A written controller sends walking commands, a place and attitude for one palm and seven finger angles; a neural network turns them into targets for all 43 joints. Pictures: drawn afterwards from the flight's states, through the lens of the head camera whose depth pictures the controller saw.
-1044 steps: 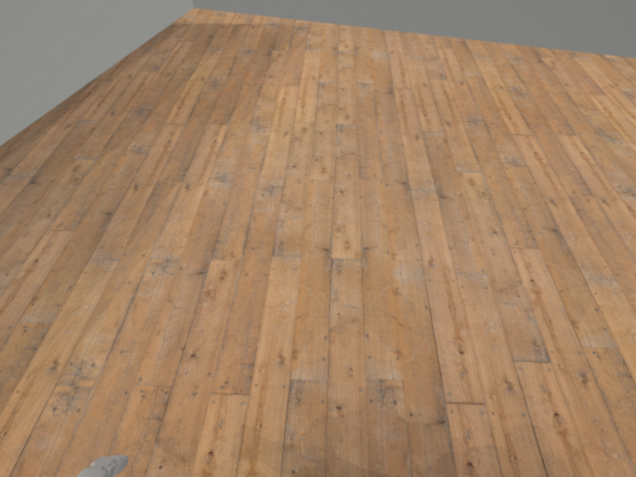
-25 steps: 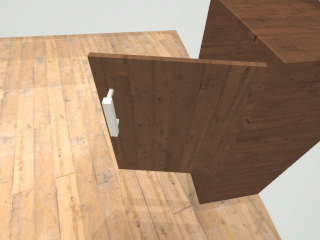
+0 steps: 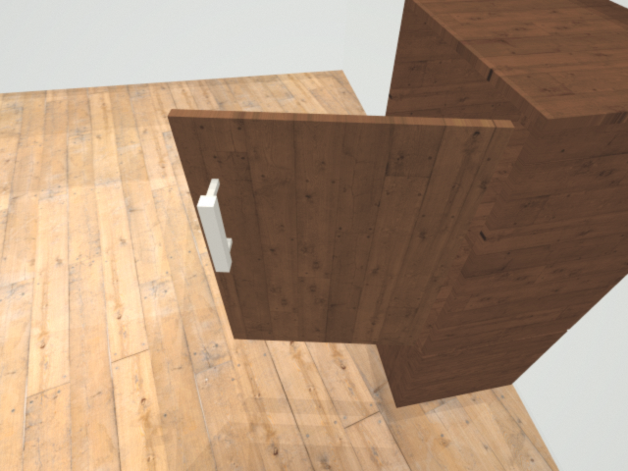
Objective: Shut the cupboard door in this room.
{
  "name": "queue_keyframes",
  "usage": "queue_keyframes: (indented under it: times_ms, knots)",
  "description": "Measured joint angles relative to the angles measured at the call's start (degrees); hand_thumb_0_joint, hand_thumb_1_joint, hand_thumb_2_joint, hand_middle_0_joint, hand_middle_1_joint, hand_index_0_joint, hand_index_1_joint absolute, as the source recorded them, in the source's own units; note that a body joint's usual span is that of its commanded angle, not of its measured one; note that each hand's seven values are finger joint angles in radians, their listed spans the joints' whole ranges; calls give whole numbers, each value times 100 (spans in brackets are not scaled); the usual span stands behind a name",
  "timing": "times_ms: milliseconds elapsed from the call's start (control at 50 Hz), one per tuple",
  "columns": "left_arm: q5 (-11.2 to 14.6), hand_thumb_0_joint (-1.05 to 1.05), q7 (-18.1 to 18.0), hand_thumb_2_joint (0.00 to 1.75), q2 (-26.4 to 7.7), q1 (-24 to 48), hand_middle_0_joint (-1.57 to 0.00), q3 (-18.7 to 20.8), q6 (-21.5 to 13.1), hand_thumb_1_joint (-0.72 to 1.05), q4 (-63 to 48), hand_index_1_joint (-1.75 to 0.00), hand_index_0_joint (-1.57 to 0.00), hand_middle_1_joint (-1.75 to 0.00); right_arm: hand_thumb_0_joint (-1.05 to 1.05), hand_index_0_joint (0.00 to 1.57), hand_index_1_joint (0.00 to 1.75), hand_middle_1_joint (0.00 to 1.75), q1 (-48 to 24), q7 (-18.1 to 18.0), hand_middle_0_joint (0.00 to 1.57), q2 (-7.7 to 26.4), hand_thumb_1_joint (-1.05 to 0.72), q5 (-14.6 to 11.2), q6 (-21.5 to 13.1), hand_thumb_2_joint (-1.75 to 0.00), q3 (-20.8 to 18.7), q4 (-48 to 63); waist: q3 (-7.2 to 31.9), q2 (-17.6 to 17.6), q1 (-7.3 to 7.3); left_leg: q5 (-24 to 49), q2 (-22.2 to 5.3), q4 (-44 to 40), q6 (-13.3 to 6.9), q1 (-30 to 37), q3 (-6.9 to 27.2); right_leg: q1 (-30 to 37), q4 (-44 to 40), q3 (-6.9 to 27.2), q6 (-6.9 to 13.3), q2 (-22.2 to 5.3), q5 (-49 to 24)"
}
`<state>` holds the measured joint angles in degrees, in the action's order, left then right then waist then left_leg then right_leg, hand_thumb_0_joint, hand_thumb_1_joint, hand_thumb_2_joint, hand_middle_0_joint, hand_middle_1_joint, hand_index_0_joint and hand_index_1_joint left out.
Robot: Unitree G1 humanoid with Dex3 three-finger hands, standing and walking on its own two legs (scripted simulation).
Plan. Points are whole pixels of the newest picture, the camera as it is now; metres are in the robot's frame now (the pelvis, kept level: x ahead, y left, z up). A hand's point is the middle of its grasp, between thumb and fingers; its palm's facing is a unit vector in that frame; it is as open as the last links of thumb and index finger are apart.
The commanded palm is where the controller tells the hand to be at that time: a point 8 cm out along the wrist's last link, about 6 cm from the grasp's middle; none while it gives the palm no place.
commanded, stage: look again from close up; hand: left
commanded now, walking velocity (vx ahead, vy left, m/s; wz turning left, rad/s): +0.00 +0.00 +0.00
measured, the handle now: (219, 226) +0.44 +0.17 +0.05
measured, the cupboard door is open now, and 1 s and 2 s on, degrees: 77 77 77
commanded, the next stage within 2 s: raise the hand and make a fist in 0.36 s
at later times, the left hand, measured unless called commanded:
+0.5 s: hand out of the picture +0.08 +0.23 -0.14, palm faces +0.09 -0.95 -0.29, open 7.4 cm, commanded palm +0.08 +0.26 -0.07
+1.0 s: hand (150, 459) +0.15 +0.20 -0.03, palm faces +0.08 -1.00 -0.04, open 5.6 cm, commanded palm +0.12 +0.25 -0.02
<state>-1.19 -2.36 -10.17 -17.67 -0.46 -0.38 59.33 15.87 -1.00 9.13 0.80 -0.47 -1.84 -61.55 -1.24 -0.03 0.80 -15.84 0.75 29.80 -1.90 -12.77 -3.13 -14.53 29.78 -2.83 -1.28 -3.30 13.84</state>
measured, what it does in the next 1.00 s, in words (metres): lowers itself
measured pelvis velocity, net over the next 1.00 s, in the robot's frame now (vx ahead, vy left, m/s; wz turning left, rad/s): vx -0.03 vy -0.03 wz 0.04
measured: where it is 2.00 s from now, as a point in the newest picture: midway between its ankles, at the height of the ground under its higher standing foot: outside the picture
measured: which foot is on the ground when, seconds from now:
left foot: down 0.00-1.00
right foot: down 0.00-1.00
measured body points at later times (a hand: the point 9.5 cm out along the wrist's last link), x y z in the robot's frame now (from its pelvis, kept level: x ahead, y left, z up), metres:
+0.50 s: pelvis -0.01 -0.01 +0.00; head +0.00 -0.01 +0.45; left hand +0.07 +0.28 -0.12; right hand +0.09 -0.29 -0.13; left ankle +0.00 +0.10 -0.74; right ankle +0.02 -0.14 -0.74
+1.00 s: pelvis -0.03 -0.03 -0.10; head +0.03 -0.02 +0.35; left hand +0.14 +0.26 -0.03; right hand +0.19 -0.25 -0.16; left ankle +0.00 +0.10 -0.73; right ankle +0.02 -0.13 -0.74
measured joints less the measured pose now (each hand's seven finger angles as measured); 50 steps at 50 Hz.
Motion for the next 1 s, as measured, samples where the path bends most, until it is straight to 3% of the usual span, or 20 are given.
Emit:
queue_keyframes:
  times_ms: [220, 480, 500, 560, 620, 660, 720, 760, 800, 840, 900, 1000]
  knots:
    - [29, 1, 75, 89, -315, 392, -20, 48, -77, 91, -130, -30, -20, -30, 0, 20, 30, 29, -613, 25, 20, 524, -91, 6, -65, -90, -11, 214, 53, -36, -72, 42, -66, -85, 60, 135, -7, 118, -75, 7, 50, 71, -37]
    - [40, 1, 92, 89, -664, 713, -20, 29, -50, 91, -77, -30, -20, -30, 0, 20, 30, 29, -872, 93, 20, 771, -91, -4, -3, -90, 96, 92, -58, -15, -110, 267, -85, -385, 93, 228, 44, 270, -460, -52, 57, 104, -282]
    - [138, 1, 227, 89, -627, 524, -20, 516, 199, 90, -873, -30, -21, -30, 0, 20, 30, 29, -764, -15, 20, 738, -91, 18, -85, -90, 81, 353, -204, 30, -116, 209, -85, -220, 94, 184, 48, 222, -285, -56, 58, 93, -228]
    - [734, 2, 241, 89, -691, -245, -20, 887, -201, 90, -3376, -30, -21, -31, 0, 20, 30, 29, -273, -280, 20, 629, -91, -218, -661, -90, 51, 1177, -172, 195, -123, -133, 13, 528, 102, -248, 90, -274, 684, -79, 89, -53, 290]
    - [1185, 2, 484, 89, -441, -515, -22, 1132, -1078, 91, -4529, -32, -23, -33, 1, 20, 30, 29, -75, -218, 20, 549, -91, -238, -1200, -90, -41, 1739, 183, 52, -4, -389, 0, 1138, 105, -839, 189, -775, 1175, -162, 83, -66, 492]
    - [1462, 1, 885, 89, -321, -475, -24, 1299, -1935, 91, -4635, -35, -25, -35, 1, 20, 30, 29, -138, -126, 20, 459, -91, -218, -1437, -90, -45, 2045, 407, 34, 55, -535, -17, 1602, 133, -1421, 190, -1368, 1650, -139, 139, -60, 660]
    - [1802, 1, 1785, 89, -291, -368, -28, 1472, -3121, 91, -4502, -39, -28, -39, 1, 20, 30, 30, -288, -2, 20, 355, -90, -169, -1721, -90, -8, 2462, 649, 110, 27, -812, -69, 2462, 164, -2441, 149, -2431, 2536, -31, 209, -6, 932]
    - [1954, 1, 2412, 89, -355, -343, -31, 1557, -3497, 91, -4427, -42, -31, -42, 1, 20, 30, 30, -366, 32, 20, 362, -90, -180, -1835, -90, 26, 2706, 737, 137, -45, -1025, -122, 3044, 203, -3033, 152, -3029, 3094, -2, 228, 38, 1108]
    - [2141, 1, 2835, 89, -423, -396, -34, 1610, -3405, 90, -4486, -46, -35, -46, 1, 21, 30, 30, -419, -4, 20, 412, -90, -236, -1854, -90, 64, 2909, 775, 129, -127, -1215, -155, 3520, 197, -3458, 180, -3439, 3534, -7, 232, 69, 1273]
    - [2307, 1, 2997, 89, -440, -510, -38, 1650, -3105, 90, -4688, -49, -38, -50, 1, 21, 30, 30, -455, -93, 20, 463, -90, -286, -1841, -90, 90, 3025, 770, 86, -210, -1362, -182, 3852, 231, -3704, 241, -3648, 3813, -46, 251, 97, 1399]
    - [2388, 2, 2891, 89, -408, -704, -43, 1687, -2712, 90, -5188, -55, -44, -55, 1, 21, 30, 30, -477, -249, 20, 499, -90, -322, -1817, -90, 111, 3045, 739, 1, -327, -1505, -210, 4107, 239, -3852, 360, -3720, 3979, -147, 267, 136, 1544]
    - [2281, 2, 2655, 90, -421, -801, -52, 1614, -2376, 90, -5972, -65, -53, -65, 1, 21, 30, 30, -471, -411, 20, 439, -90, -325, -1756, -90, 152, 2921, 727, -115, -407, -1555, -239, 4102, 241, -3850, 519, -3602, 3826, -299, 273, 180, 1546]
